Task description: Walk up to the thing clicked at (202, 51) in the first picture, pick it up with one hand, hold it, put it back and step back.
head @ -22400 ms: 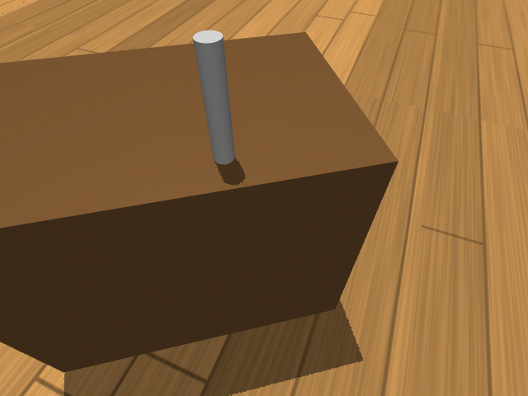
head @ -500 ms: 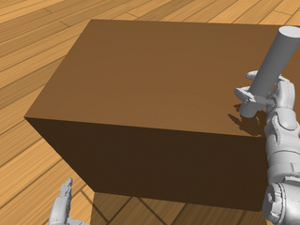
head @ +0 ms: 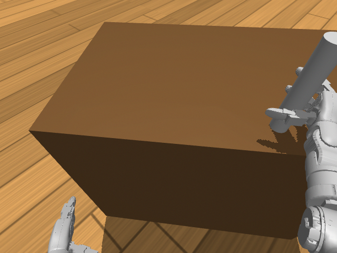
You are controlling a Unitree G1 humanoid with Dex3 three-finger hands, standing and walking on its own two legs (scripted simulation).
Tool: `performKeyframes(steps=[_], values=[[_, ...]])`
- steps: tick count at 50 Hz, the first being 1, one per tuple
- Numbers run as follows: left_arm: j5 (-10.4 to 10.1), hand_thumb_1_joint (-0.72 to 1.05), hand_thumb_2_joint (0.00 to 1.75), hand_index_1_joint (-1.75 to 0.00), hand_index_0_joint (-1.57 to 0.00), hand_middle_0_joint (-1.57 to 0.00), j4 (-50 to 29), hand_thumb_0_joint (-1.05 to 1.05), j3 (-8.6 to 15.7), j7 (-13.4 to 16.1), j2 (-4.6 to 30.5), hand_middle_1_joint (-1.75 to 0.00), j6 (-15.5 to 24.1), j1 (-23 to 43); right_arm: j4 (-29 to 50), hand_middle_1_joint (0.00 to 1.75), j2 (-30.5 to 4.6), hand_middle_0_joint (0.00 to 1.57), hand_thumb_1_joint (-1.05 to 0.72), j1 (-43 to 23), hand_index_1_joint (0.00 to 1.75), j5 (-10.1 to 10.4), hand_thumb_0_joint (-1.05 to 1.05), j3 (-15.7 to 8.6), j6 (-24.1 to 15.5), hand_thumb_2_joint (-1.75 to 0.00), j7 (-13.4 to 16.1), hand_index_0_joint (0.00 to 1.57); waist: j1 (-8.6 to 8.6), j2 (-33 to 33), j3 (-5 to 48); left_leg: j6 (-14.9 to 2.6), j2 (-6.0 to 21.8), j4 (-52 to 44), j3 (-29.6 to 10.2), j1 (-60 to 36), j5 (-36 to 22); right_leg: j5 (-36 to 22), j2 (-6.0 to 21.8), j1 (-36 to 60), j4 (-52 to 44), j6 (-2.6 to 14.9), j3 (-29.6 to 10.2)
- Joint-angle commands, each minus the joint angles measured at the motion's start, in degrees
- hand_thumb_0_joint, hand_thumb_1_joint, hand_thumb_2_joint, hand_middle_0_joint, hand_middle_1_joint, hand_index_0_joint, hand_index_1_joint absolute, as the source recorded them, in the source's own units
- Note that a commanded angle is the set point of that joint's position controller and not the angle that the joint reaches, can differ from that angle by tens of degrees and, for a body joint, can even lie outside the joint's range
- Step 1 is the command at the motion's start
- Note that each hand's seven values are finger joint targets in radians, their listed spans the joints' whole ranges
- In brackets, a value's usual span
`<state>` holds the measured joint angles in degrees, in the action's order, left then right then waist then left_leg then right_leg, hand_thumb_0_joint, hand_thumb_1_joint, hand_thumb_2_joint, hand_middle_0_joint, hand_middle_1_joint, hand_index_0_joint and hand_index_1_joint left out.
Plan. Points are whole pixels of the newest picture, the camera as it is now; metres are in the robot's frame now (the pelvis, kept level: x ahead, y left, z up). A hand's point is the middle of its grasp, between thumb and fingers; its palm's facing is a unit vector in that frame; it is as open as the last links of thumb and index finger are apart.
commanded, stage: withdraw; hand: right
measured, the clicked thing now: (301, 91) +0.43 -0.24 +0.17
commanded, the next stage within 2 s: rise in 0.18 s
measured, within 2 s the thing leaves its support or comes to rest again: neither
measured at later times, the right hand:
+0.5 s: hand out of the picture +0.43 -0.34 +0.23, palm faces +0.40 +0.88 -0.25, open 17.2 cm
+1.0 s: hand out of the picture +0.28 -0.31 +0.20, palm faces +0.46 +0.79 -0.41, open 17.3 cm
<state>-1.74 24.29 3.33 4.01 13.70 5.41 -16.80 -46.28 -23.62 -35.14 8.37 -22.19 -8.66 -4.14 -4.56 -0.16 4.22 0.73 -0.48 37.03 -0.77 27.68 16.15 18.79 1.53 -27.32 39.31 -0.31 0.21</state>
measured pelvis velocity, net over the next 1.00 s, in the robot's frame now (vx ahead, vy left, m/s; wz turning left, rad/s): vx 0.03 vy -0.01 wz -0.02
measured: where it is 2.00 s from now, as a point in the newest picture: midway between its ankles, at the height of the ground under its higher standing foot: outside the picture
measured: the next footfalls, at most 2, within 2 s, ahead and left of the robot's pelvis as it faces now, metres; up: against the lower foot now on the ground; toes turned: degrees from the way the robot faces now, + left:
none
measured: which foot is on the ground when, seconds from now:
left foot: down 0.00-1.00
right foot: down 0.00-1.00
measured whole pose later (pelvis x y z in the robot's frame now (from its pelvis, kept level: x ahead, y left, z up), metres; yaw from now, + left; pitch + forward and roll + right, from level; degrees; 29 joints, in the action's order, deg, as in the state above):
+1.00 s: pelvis +0.03 -0.01 +0.02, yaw -1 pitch +1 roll +1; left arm -4.0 28.9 7.4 0.5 14.6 5.1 -19.3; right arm 3.9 -27.2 4.9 3.9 -23.5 -3.7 -0.5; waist 3.6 3.3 3.9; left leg 1.1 0.5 27.1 0.2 13.1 15.1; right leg 17.6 0.6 -13.6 30.0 0.1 -0.6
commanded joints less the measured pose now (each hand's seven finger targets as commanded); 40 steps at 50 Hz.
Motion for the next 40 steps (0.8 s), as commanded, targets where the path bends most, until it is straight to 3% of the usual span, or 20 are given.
performKeyframes(steps=[1,4,6,9,12,13,15,16,17,19,20,21,22,23,28,30,32,35,36,40], values=[[-0.41,-0.52,0.03,-0.04,-0.06,-0.06,-10.66,0.0,1.64,1.12,6.3,-0.05,3.33,1.29,19.74,0.17,-20.58,0.23,0.29,-28.51,0.17,0.97,0.0,-4.7,-4.0,-0.14,0.58,0.22,2.51,6.53,23.37,-1.18,-0.25,-4.07,1.78,-11.96,-14.72,-15.67,-1.23,12.44,-5.82,0.6,0.08],[-0.69,-0.52,0.03,-0.05,-0.06,-0.06,-5.87,0.0,-0.7,1.05,3.68,-0.05,2.96,2.72,16.82,0.1,-22.14,0.16,0.33,-28.65,0.1,1.07,0.0,-4.93,-1.11,-0.08,-0.26,0.15,3.02,8.19,18.62,-1.14,0.12,-5.32,1.37,-11.29,-14.15,-15.02,-1.41,10.58,-6.69,0.6,0.24],[-0.57,-0.52,0.03,-0.04,-0.06,-0.06,-2.14,0.0,1.08,1.27,6.49,-0.05,2.78,4.06,16.28,0.07,-26.51,0.12,0.4,-32.77,0.07,0.84,0.0,-5.9,1.52,-0.05,-1.36,0.11,2.56,9.67,16.18,-1.38,0.16,-6.21,1.04,-8.84,-12.61,-13.55,-1.2,10.24,-7.83,0.53,0.03],[-0.6,-0.52,0.02,-0.04,-0.06,-0.06,0.67,0.0,3.78,1.72,10.33,-0.05,3.54,5.53,10.04,0.06,-25.31,0.09,0.45,-33.28,0.06,0.94,0.0,-3.77,5.64,-0.04,-4.25,0.08,0.52,7.99,13.27,-1.51,-0.3,-7.26,1.51,-6.15,-11.47,-12.18,-0.66,10.97,-9.09,0.61,-0.49],[-1.02,-0.53,0.02,-0.04,-0.06,-0.06,-0.83,0.0,-1.09,1.76,6.94,-0.05,5.13,8.16,6.74,0.05,-23.88,0.07,0.48,-35.74,0.05,1.34,0.0,-1.51,8.08,-0.05,-9.19,0.06,0.65,4.26,16.49,-1.22,-0.49,-7.86,2.16,-7.36,-10.44,-11.65,-0.44,12.85,-9.49,1.0,-1.02],[-1.14,-0.54,0.03,-0.05,-0.06,-0.06,-0.22,0.0,-1.46,2.09,6.38,-0.05,5.64,8.59,3.61,0.05,-22.75,0.07,0.47,-36.58,0.05,1.79,0.0,-0.37,8.76,-0.04,-11.18,0.06,-0.52,2.35,16.65,-0.89,-0.37,-8.37,2.06,-6.94,-10.19,-10.6,-0.54,13.27,-9.3,1.48,-0.92],[-1.13,-0.56,0.05,-0.05,-0.06,-0.07,0.28,0.0,0.37,3.29,9.79,-0.04,6.48,8.92,1.23,0.05,-26.27,0.07,0.45,-37.38,0.05,2.85,0.0,-2.22,9.8,-0.06,-13.71,0.07,-0.84,-0.52,16.77,-0.65,-0.15,-8.82,2.04,-6.93,-10.3,-10.29,-0.78,13.47,-9.87,1.93,-1.14],[-0.42,-0.53,0.04,-0.05,-0.06,-0.07,-4.59,0.0,0.4,2.55,9.19,-0.05,6.54,12.42,8.21,0.05,-37.35,0.07,0.45,-40.68,0.05,-5.94,0.0,-1.73,6.73,-0.05,-10.29,0.07,2.57,-0.39,17.5,-0.43,0.45,-9.33,2.11,-8.13,-9.03,-9.81,-1.09,13.11,-10.27,1.56,0.03],[-0.46,-0.54,0.04,-0.05,-0.06,-0.06,-0.18,0.0,2.2,2.33,10.62,-0.05,5.97,7.5,3.25,0.05,-37.47,0.07,0.47,-38.6,0.05,-5.39,0.0,-3.15,6.08,-0.05,-7.29,0.07,1.72,1.68,16.34,-0.61,0.48,-9.38,1.72,-7.46,-8.19,-9.15,-1.31,13.34,-10.48,1.49,0.26],[-0.94,-0.53,0.04,-0.04,-0.05,-0.06,0.52,0.0,2.17,1.54,10.13,-0.04,5.45,2.86,-4.63,0.06,-32.97,0.06,0.53,-32.12,0.06,-5.35,0.0,-1.0,6.48,-0.04,-6.09,0.06,1.22,-2.59,11.48,-0.34,0.38,-10.45,2.12,-7.57,-7.35,-8.22,-1.7,10.75,-11.01,1.79,0.32],[-0.85,-0.54,0.04,-0.04,-0.05,-0.06,1.75,0.0,2.36,1.27,10.05,-0.04,5.03,0.05,-6.96,0.06,-33.64,0.06,0.54,-28.9,0.06,-6.31,0.0,-1.06,6.59,-0.04,-5.55,0.06,1.47,-2.85,10.27,-0.31,0.33,-10.34,2.34,-7.73,-8.13,-8.8,-1.7,9.65,-11.22,1.92,0.41],[-1.11,-0.53,0.04,-0.04,-0.06,-0.06,1.06,0.0,1.58,0.56,8.67,-0.04,4.71,-0.88,-7.34,0.06,-35.55,0.06,0.53,-26.86,0.06,-6.94,0.0,-1.96,6.34,-0.04,-4.69,0.06,1.92,-4.3,9.41,-0.14,0.52,-10.47,2.31,-8.71,-9.09,-9.65,-1.98,8.06,-10.82,2.15,0.78],[-0.99,-0.53,0.04,-0.04,-0.05,-0.06,-1.14,0.0,-0.47,-0.12,6.92,-0.04,4.49,1.11,0.42,0.06,-40.11,0.06,0.56,-31.96,0.06,-7.77,0.0,-4.39,5.2,-0.04,-3.75,0.06,4.35,1.06,15.43,-0.26,1.11,-9.81,1.58,-11.8,-12.06,-12.73,-2.51,9.86,-10.32,1.86,1.43],[-1.04,-0.52,0.03,-0.04,-0.05,-0.05,-4.76,0.0,0.13,-0.39,8.11,-0.04,4.46,1.7,-0.16,0.06,-42.99,0.06,0.6,-32.26,0.06,-8.27,0.0,-6.09,4.58,-0.03,-2.7,0.06,3.64,-1.18,17.08,-0.18,0.92,-9.66,1.66,-12.93,-13.25,-13.99,-2.26,10.22,-10.04,1.78,1.45],[-1.39,-0.52,0.04,-0.04,-0.06,-0.05,-3.22,0.0,-0.91,-1.62,6.69,-0.04,3.65,3.99,9.58,0.05,-49.37,0.06,0.58,-33.85,0.05,-9.39,0.0,-11.91,1.71,-0.04,1.39,0.05,7.35,10.97,24.1,-1.54,0.71,-8.56,1.26,-18.42,-19.35,-22.35,-2.42,13.18,-9.77,0.26,1.35],[-1.28,-0.53,0.05,-0.04,-0.06,-0.05,-3.86,0.0,0.48,-1.47,8.12,-0.04,3.85,5.72,13.1,0.05,-47.96,0.06,0.56,-30.28,0.05,-9.23,0.0,-12.31,0.82,-0.04,2.87,0.05,7.62,13.55,23.09,-2.25,-0.07,-8.74,1.71,-17.31,-18.95,-24.99,-1.7,14.94,-10.0,-0.44,0.74],[-1.26,-0.53,0.05,-0.04,-0.06,-0.06,-2.01,0.0,0.48,-1.48,7.62,-0.04,4.13,7.25,11.64,0.05,-40.21,0.06,0.54,-24.07,0.05,-8.85,0.0,-8.76,0.69,-0.05,3.52,0.05,6.67,14.23,18.91,-2.53,-0.94,-9.65,2.44,-13.32,-15.3,-24.9,-0.61,16.46,-10.49,-0.85,0.13],[-1.06,-0.55,0.06,-0.04,-0.05,-0.06,-8.95,0.0,1.24,-1.08,9.64,-0.04,5.56,11.92,14.09,0.05,-33.96,0.06,0.53,-18.14,0.05,-8.38,0.0,-5.95,0.58,-0.05,4.53,0.05,5.42,9.65,18.42,-2.41,-1.06,-10.35,3.09,-13.14,-13.76,-21.39,0.2,17.62,-11.32,-0.74,-0.39],[-1.07,-0.54,0.06,-0.04,-0.06,-0.06,-8.05,0.0,0.52,-1.24,8.22,-0.04,5.64,9.32,18.24,0.05,-32.39,0.06,0.51,-15.39,0.05,-8.2,0.0,-5.2,0.25,-0.06,4.67,0.05,5.69,10.27,19.1,-2.41,-0.91,-10.02,3.27,-14.46,-15.24,-22.77,-0.02,18.26,-11.19,-0.65,-0.03],[-1.32,-0.54,0.05,-0.04,-0.06,-0.06,-4.44,0.0,6.33,-1.25,12.43,-0.04,4.29,-6.76,33.03,0.05,-31.12,0.06,0.5,5.45,0.05,-6.3,0.0,-8.12,0.55,-0.06,4.58,0.05,5.11,8.75,17.03,-2.22,-1.81,-9.73,4.76,-11.79,-19.73,-36.81,1.03,24.56,-9.81,-0.92,-0.41]])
